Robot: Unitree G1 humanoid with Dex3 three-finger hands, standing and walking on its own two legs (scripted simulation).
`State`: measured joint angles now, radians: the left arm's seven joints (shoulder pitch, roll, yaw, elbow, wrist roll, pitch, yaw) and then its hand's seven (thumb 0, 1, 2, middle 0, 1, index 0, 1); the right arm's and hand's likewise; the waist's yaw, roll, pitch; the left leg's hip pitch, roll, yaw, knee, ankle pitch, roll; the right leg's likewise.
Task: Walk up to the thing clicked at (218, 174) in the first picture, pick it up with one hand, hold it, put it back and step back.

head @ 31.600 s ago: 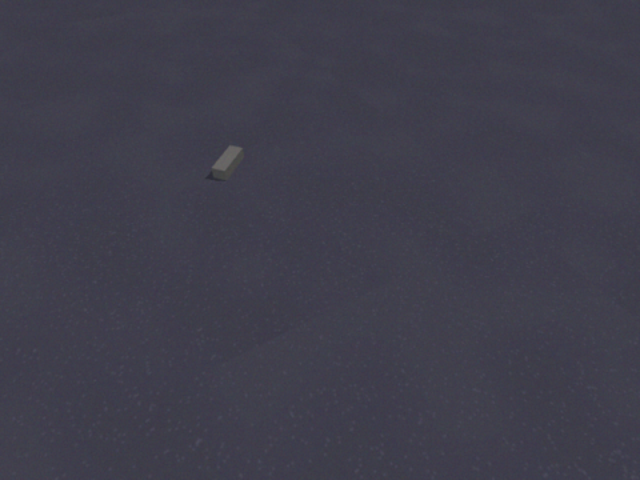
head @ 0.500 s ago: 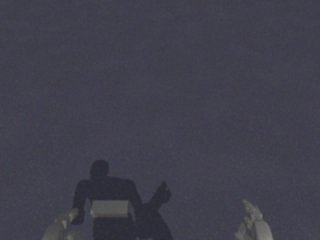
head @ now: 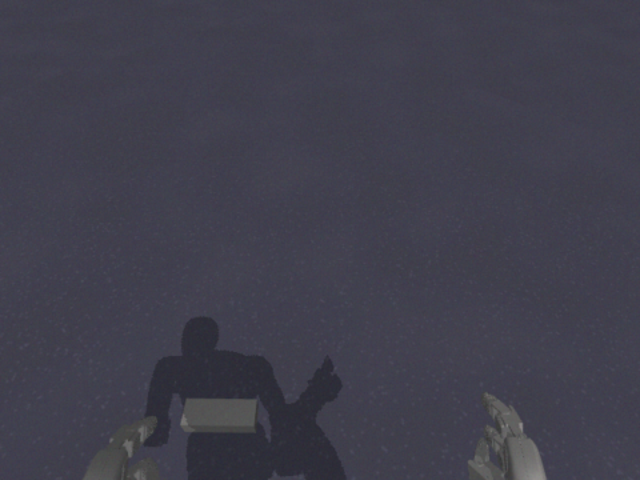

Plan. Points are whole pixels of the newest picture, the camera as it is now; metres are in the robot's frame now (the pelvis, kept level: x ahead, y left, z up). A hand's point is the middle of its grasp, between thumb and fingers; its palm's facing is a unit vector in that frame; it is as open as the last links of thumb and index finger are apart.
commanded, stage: home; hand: left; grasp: from above
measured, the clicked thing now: (221, 415) +0.46 +0.24 -0.69
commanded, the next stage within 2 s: stand in 0.70 s
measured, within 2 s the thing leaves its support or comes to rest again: neither
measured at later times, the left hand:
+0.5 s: hand out of the picture +0.16 +0.18 -0.05, palm faces +0.04 -0.98 -0.20, open 7.4 cm
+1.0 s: hand out of the picture +0.14 +0.22 -0.09, palm faces +0.02 -0.95 -0.32, open 7.4 cm
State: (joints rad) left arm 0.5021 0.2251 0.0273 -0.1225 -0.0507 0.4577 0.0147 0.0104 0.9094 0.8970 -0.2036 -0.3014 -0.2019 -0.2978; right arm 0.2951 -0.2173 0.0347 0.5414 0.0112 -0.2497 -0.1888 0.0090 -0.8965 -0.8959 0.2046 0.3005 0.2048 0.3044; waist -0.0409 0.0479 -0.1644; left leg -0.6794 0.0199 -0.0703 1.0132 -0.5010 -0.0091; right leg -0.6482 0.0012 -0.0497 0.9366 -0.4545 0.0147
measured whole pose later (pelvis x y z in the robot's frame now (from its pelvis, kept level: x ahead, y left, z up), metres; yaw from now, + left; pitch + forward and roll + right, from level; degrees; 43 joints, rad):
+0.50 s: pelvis +0.00 +0.00 +0.00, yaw +0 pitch +10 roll -3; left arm 0.51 0.22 0.03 -0.13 -0.05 0.45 0.02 0.01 0.91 0.90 -0.20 -0.30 -0.20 -0.30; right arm 0.30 -0.22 0.03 0.53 0.01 -0.24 -0.19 0.01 -0.90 -0.90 0.20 0.30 0.20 0.30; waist -0.04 0.05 -0.17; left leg -0.68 0.02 -0.07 1.01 -0.51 -0.01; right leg -0.65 0.00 -0.05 0.94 -0.46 0.01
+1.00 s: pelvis +0.00 +0.00 +0.02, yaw +0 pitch +2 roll +0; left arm 0.22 0.28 0.03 0.56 0.05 0.10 0.03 0.01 0.91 0.90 -0.21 -0.30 -0.21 -0.30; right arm 0.18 -0.28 -0.02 0.81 -0.06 -0.06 -0.03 0.01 -0.90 -0.90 0.21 0.30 0.21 0.30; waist 0.02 -0.01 0.01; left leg -0.44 -0.02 -0.03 0.83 -0.42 0.01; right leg -0.44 -0.04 -0.01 0.81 -0.41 0.03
